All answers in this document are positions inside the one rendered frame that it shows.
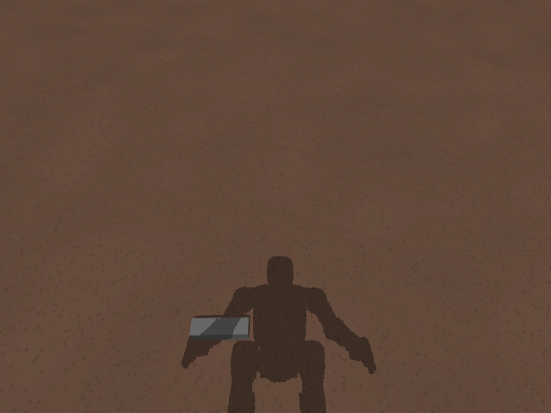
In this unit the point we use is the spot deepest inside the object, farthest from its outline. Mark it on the carton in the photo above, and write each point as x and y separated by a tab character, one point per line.
219	328

